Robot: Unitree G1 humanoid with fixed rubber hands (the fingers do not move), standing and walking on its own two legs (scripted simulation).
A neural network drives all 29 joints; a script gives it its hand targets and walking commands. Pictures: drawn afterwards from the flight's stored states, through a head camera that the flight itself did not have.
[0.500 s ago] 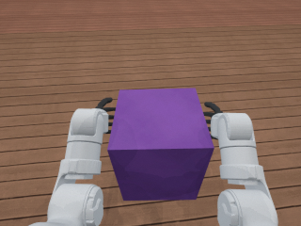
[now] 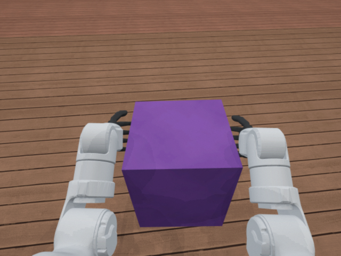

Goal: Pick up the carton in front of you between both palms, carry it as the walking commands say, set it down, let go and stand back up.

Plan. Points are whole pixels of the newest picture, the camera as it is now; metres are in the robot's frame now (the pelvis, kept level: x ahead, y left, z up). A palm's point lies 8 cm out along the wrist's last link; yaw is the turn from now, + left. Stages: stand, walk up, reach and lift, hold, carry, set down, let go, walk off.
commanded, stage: carry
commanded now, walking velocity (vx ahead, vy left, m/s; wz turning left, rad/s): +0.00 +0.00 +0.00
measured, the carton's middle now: (179, 165) +0.33 +0.00 +0.05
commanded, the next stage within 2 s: none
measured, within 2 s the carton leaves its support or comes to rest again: neither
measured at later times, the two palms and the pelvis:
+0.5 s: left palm (113, 136) +0.35 +0.15 +0.14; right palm (246, 141) +0.35 -0.15 +0.13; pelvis +0.00 +0.00 +0.00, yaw +0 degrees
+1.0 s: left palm (113, 106) +0.40 +0.15 +0.18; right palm (243, 109) +0.40 -0.15 +0.18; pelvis +0.05 +0.00 -0.01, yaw +0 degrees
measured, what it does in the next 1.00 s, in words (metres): shifts its weight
